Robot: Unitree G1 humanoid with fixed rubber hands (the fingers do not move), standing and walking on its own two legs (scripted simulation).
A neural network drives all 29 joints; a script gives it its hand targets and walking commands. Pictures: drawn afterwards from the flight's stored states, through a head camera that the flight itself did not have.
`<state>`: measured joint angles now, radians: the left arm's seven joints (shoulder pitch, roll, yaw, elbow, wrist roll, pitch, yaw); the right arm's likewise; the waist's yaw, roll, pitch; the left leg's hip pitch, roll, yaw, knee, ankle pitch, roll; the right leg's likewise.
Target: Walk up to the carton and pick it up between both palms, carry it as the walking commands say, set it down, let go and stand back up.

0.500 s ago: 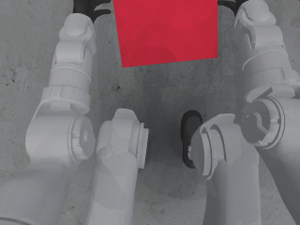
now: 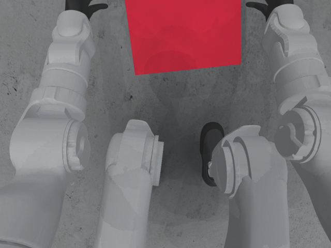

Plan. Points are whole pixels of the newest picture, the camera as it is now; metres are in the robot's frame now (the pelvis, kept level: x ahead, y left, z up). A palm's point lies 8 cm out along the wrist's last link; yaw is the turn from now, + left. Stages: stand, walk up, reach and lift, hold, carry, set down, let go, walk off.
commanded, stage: set down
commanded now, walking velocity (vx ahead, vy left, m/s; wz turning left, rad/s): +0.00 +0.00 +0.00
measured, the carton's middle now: (178, 3) +0.56 +0.01 -0.29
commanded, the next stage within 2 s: let go in 1.68 s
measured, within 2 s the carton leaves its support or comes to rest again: neither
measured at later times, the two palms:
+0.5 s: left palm out of the picture +0.53 +0.21 -0.15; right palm out of the picture +0.55 -0.18 -0.15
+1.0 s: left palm out of the picture +0.53 +0.20 +0.00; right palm out of the picture +0.55 -0.18 +0.00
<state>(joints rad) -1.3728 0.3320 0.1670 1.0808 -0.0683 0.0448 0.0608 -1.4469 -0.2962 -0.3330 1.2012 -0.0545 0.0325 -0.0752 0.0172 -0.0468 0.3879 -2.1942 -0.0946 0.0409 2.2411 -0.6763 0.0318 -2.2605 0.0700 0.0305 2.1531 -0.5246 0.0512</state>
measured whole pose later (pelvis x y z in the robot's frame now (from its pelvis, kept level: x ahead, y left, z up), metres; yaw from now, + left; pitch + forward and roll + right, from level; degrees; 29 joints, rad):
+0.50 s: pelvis -0.01 +0.00 +0.01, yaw +1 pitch +30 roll +0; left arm -1.38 0.40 0.12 0.90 -0.20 0.14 0.11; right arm -1.45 -0.36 -0.19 0.99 0.08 0.10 -0.15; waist 0.02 0.00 0.50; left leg -2.08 -0.09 0.04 2.23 -0.67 0.03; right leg -2.15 0.07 0.03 2.15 -0.52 0.05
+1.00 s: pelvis -0.02 -0.02 +0.12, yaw +1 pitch +28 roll +1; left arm -1.36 0.43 0.16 0.73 -0.20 0.30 0.08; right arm -1.40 -0.36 -0.18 0.72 0.09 0.32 -0.19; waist 0.02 -0.01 0.52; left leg -1.74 -0.09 0.00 1.85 -0.60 0.00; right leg -1.81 0.06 0.03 1.79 -0.47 0.02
